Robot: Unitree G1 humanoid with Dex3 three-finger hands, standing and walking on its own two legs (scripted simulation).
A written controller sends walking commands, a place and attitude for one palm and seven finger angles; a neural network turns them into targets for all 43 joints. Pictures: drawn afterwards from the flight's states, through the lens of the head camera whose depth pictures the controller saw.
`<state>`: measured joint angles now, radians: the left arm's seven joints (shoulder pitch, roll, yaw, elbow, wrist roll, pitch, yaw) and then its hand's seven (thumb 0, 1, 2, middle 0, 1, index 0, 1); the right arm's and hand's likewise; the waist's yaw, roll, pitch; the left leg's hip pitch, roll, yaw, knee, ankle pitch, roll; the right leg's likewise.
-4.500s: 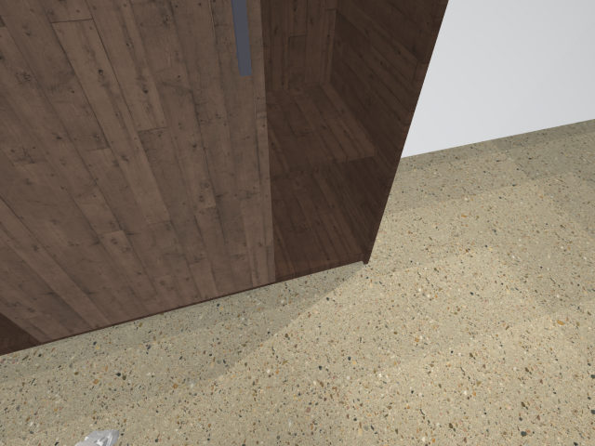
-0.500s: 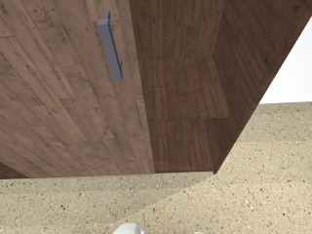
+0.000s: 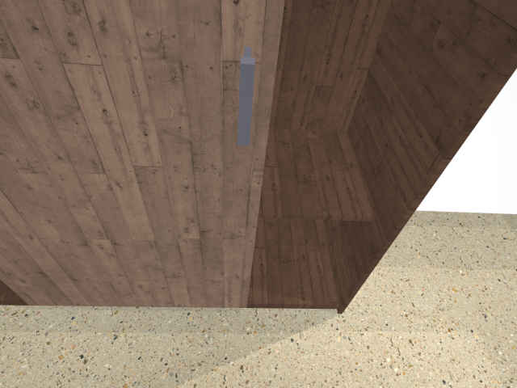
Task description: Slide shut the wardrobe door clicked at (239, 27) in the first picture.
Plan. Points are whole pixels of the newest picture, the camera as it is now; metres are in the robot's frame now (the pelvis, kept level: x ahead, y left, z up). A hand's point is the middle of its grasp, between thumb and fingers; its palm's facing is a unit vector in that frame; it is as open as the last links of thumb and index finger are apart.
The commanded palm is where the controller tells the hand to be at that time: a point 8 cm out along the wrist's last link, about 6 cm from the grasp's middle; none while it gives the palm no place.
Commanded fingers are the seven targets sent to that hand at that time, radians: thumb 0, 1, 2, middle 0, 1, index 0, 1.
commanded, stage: come to a stop and stand still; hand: left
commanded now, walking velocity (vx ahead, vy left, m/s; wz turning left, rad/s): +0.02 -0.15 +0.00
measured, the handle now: (245, 98) +0.50 +0.08 +0.20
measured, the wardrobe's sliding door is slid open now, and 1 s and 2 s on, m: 0.37 0.37 0.37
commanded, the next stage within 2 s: look again from close up in 1.32 s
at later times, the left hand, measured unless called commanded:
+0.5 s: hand out of the picture +0.06 +0.17 -0.18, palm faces +0.00 -0.98 -0.21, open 7.3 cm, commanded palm none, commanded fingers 0.00 0.90 0.90 -0.20 -0.30 -0.20 -0.30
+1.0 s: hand out of the picture -0.01 +0.21 -0.18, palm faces +0.00 -0.97 -0.23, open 7.4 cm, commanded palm none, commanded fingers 0.00 0.90 0.90 -0.20 -0.30 -0.20 -0.30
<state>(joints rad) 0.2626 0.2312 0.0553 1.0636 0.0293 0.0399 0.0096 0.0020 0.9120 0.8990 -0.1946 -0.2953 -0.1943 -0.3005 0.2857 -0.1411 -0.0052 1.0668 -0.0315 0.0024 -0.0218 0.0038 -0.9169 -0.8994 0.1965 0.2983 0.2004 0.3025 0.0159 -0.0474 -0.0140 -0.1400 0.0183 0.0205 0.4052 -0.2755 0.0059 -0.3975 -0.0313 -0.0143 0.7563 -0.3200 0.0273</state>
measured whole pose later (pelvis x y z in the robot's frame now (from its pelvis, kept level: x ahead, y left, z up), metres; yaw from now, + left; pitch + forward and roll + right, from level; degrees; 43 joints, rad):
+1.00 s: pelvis -0.02 +0.02 +0.00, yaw -1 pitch -3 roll -1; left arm 0.29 0.20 -0.01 1.09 0.02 -0.01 0.03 0.00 0.91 0.90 -0.20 -0.30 -0.20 -0.30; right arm 0.25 -0.20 0.01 1.10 -0.01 -0.01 -0.02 0.00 -0.90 -0.90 0.20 0.30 0.20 0.30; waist 0.01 0.00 0.03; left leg -0.13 -0.01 0.05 0.45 -0.27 0.04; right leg -0.17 -0.03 -0.05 0.43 -0.21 0.01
